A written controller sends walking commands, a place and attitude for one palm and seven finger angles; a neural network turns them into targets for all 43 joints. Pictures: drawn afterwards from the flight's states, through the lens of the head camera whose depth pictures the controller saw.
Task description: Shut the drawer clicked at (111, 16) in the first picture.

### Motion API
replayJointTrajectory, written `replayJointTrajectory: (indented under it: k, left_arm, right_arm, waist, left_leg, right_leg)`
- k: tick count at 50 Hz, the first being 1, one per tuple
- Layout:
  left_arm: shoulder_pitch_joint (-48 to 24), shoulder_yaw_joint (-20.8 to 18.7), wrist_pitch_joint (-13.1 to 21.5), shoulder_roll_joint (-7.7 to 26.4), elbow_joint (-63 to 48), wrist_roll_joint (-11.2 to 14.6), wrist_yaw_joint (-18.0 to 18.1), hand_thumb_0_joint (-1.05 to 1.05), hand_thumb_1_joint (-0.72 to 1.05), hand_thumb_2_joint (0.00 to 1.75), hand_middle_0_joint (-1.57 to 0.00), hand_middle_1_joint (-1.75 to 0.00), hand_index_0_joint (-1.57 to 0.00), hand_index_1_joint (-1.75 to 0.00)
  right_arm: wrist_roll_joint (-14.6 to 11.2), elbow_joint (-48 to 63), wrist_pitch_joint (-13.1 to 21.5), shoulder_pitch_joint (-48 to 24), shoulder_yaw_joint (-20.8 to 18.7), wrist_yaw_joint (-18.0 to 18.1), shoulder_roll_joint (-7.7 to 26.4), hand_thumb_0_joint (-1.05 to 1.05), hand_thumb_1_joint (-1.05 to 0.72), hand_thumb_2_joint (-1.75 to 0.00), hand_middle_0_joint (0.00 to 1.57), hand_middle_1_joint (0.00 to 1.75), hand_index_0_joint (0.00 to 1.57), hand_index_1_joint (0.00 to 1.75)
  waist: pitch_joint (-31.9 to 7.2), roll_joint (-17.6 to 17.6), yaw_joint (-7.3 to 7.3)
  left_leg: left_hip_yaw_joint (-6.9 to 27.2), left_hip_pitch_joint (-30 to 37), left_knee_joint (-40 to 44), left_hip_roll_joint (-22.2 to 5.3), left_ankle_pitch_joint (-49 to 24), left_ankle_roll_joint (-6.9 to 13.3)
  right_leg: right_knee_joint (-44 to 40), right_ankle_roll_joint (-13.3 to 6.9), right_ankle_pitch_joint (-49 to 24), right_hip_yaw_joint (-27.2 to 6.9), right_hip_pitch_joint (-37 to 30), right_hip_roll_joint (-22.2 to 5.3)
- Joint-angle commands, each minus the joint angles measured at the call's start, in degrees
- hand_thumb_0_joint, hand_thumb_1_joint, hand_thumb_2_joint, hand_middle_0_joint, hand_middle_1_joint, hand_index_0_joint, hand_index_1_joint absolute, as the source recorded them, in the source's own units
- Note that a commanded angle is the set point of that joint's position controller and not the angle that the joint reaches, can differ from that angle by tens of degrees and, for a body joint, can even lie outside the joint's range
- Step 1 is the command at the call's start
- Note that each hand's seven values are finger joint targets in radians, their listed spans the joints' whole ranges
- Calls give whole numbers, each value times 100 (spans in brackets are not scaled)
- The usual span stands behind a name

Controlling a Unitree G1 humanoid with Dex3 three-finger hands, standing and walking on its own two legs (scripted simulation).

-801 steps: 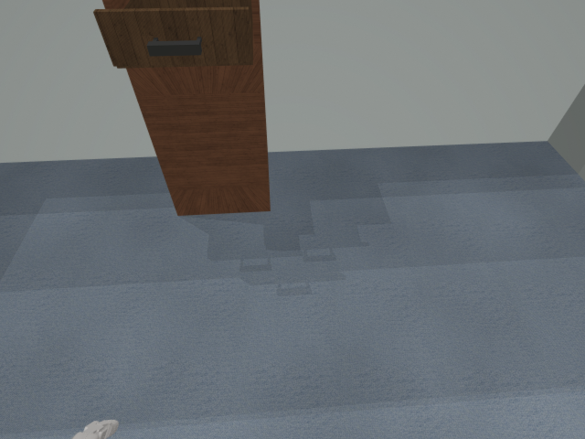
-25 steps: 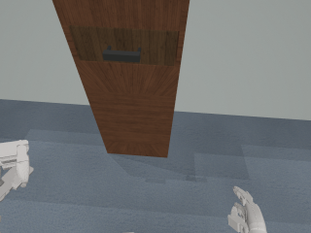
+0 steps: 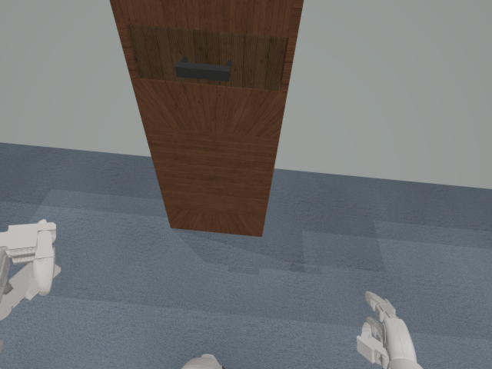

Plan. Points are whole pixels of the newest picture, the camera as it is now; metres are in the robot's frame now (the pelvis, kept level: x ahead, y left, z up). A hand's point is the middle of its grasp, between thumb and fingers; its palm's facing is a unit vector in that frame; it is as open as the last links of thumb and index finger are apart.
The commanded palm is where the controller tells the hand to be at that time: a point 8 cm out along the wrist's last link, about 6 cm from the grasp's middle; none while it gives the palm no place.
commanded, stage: step back with the hand held close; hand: left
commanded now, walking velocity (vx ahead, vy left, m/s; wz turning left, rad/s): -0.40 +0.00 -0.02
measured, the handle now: (205, 66) +0.77 +0.15 +0.09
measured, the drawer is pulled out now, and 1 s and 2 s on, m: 0.00 0.00 0.00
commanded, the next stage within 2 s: stop stepping back and stand still in 0.18 s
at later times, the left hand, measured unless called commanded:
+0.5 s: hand out of the picture +0.06 +0.25 +0.18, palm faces +0.28 -0.87 -0.40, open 3.2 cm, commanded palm +0.02 +0.30 +0.19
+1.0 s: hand out of the picture -0.03 +0.27 +0.19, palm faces +0.38 -0.85 -0.37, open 3.2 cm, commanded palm -0.08 +0.31 +0.19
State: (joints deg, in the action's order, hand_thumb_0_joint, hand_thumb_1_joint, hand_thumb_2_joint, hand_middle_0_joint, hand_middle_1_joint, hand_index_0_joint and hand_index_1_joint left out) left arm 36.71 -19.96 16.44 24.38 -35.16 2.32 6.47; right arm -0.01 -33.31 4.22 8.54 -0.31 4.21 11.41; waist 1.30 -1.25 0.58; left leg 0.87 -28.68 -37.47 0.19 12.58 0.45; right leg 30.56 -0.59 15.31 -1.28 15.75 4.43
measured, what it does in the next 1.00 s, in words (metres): walks backwards: right foot, then left foot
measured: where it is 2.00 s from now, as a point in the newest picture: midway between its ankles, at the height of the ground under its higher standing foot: outside the picture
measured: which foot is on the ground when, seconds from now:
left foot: down 0.00-0.38, up 0.40-0.52, down 0.54-0.76, up 0.78-1.00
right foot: down 0.00-0.08, up 0.10-0.38, down 0.40-0.54, up 0.56-0.76, down 0.78-1.00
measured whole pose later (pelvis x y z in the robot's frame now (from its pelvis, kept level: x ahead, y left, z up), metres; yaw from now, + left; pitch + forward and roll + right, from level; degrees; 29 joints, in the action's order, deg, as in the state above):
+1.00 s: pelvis -0.23 +0.04 +0.01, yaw -4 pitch -2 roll +2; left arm 32.8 -19.9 11.7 19.6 -30.5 0.2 8.9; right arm 1.5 -38.1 7.1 16.7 0.3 6.3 12.9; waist -4.9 3.2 0.4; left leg -4.4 -20.2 -40.1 -3.9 21.4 1.7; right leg 30.9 -4.0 15.0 7.4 17.6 -2.6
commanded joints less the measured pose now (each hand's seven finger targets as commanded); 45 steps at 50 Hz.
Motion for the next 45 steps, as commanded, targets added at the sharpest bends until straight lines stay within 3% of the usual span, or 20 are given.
replayJointTrajectory:
  k: [1,3,5,6,8,17,19,20,22,25,27,29,31,34,36,37,38,39,41,45]
  left_arm:
    - [-372,-872,131,851,-680,43,242,0,90,90,-140,-160,-140,-160]
    - [-550,-753,219,836,-928,11,211,0,90,90,-140,-160,-140,-160]
    - [-346,-812,354,905,-1008,-3,130,0,90,90,-140,-160,-140,-160]
    - [-418,-793,365,850,-1198,-18,138,0,90,90,-140,-160,-140,-160]
    - [-245,-681,326,704,-1244,13,195,0,90,90,-140,-160,-140,-160]
    - [7,-638,-1,802,-1259,158,246,0,90,90,-140,-160,-140,-160]
    - [156,-1085,-31,1256,-1519,177,278,0,90,90,-140,-160,-140,-160]
    - [-215,-1178,-44,1316,-1839,260,326,0,90,90,-140,-160,-140,-160]
    - [-646,-811,-240,813,-1241,175,234,0,90,90,-140,-160,-140,-160]
    - [-834,-576,-385,623,-836,38,250,0,90,90,-140,-160,-140,-160]
    - [-984,-602,-243,684,-1100,3,308,0,90,90,-140,-160,-140,-160]
    - [-925,-808,-107,953,-1353,-18,303,0,90,90,-140,-160,-140,-160]
    - [-316,-694,-144,741,-1278,-12,290,0,90,90,-140,-160,-140,-160]
    - [288,-545,-276,581,-1176,-30,286,0,90,90,-140,-160,-140,-160]
    - [357,-658,-368,697,-915,-86,299,0,90,90,-140,-160,-140,-160]
    - [239,-748,-409,820,-873,-121,275,0,90,90,-140,-160,-140,-160]
    - [-181,-865,-404,956,-1160,-70,243,0,90,90,-140,-160,-140,-160]
    - [-733,-1224,-239,1084,-1245,-5,264,0,90,90,-140,-160,-140,-160]
    - [-886,-1063,-174,960,-745,-85,282,0,90,90,-140,-160,-140,-160]
    - [-801,-561,-161,569,-416,-145,271,0,90,90,-140,-160,-140,-160]
  right_arm:
    - [35,774,116,-474,-183,130,485,0,-90,-90,20,30,20,30]
    - [24,828,195,-465,-218,191,776,0,-90,-90,20,30,20,30]
    - [115,941,390,-355,-266,150,829,0,-90,-90,20,30,20,30]
    - [201,871,478,-270,-290,113,793,0,-90,-90,20,30,20,30]
    - [139,763,593,-133,-339,35,753,0,-90,-90,20,30,20,30]
    - [162,700,566,-90,-208,-49,675,0,-90,-90,20,30,20,30]
    - [172,626,405,-74,-177,-32,605,0,-90,-90,20,30,20,30]
    - [268,640,369,-247,-83,-15,560,0,-90,-90,20,30,20,30]
    - [56,560,434,-143,-176,70,581,0,-90,-90,20,30,20,30]
    - [-7,483,530,-227,-118,214,753,0,-90,-90,20,30,20,30]
    - [-21,606,668,-60,-68,262,859,0,-90,-90,20,30,20,30]
    - [123,561,757,-63,-19,211,653,0,-90,-90,20,30,20,30]
    - [122,580,760,-102,-68,109,671,0,-90,-90,20,30,20,30]
    - [116,709,661,-172,-84,46,720,0,-90,-90,20,30,20,30]
    - [153,720,501,-196,-133,68,704,0,-90,-90,20,30,20,30]
    - [112,700,400,-106,-164,69,612,0,-90,-90,20,30,20,30]
    - [57,692,331,-97,-243,82,643,0,-90,-90,20,30,20,30]
    - [228,515,352,-81,-218,76,721,0,-90,-90,20,30,20,30]
    - [189,460,390,35,-154,80,583,0,-90,-90,20,30,20,30]
    - [123,392,554,-71,-152,206,637,0,-90,-90,20,30,20,30]
  waist:
    - [-95,789,11]
    - [-285,-622,-45]
    - [-1009,-1776,-99]
    - [-1032,-1371,-111]
    - [-1145,-394,-158]
    - [-1118,-1124,-109]
    - [-1110,562,-106]
    - [-967,617,-107]
    - [-503,1426,9]
    - [209,-121,163]
    - [29,-1650,91]
    - [-263,-1618,84]
    - [-489,-670,-48]
    - [-515,-1335,-131]
    - [-311,-846,-212]
    - [-221,666,-205]
    - [-166,1774,-146]
    - [-119,1006,39]
    - [-262,790,166]
    - [-63,687,55]
  left_leg:
    - [278,1272,223,-88,344,-40]
    - [801,1191,1825,-685,-1520,203]
    - [2078,342,3090,-1781,-111,572]
    - [2380,81,3182,-2041,607,784]
    - [1738,1260,2661,-1795,-138,888]
    - [181,1433,2815,-580,1184,-460]
    - [-216,2512,-523,107,281,-390]
    - [-43,1909,-1364,-33,232,-313]
    - [321,1248,-1758,-141,451,-217]
    - [252,1799,578,-370,470,-33]
    - [1824,1602,2227,-1177,1342,381]
    - [3237,1328,3466,-1629,2973,136]
    - [2312,1027,3377,-1465,2643,136]
    - [934,-27,3366,-900,2482,-21]
    - [430,-981,2164,-573,2437,-140]
    - [-214,-928,-118,-35,1798,-121]
    - [-223,-1019,-2507,236,1307,-125]
    - [-23,-833,-3295,21,952,-217]
    - [-87,-504,-3176,-350,589,-114]
    - [-449,244,-1299,-460,775,65]
  right_leg:
    - [-1166,-504,-1408,-879,1275,-1517]
    - [-251,72,-1047,-218,617,-417]
    - [2027,122,1169,-92,-436,120]
    - [2889,93,1339,-391,-368,106]
    - [2697,80,1320,-380,521,-95]
    - [-1036,-287,1493,747,-693,102]
    - [-2255,-922,1362,-737,1479,-1663]
    - [-2204,-1179,890,-1085,1529,-2325]
    - [-1786,-993,1596,-663,1405,-2021]
    - [-739,-417,1485,-10,1516,-1373]
    - [809,4,1317,496,1065,-393]
    - [2466,-78,1788,160,1095,-179]
    - [2323,-110,1369,253,440,-201]
    - [991,-166,1472,966,-1127,19]
    - [-296,-361,1603,712,-2024,-154]
    - [-1425,-695,1742,-432,-1295,-1124]
    - [-2466,-1305,2767,-2649,59,-2719]
    - [-2389,-1431,2296,-2384,745,-2833]
    - [-2334,-1003,3575,-1641,1122,-2357]
    - [-2019,-817,2630,-748,968,-2100]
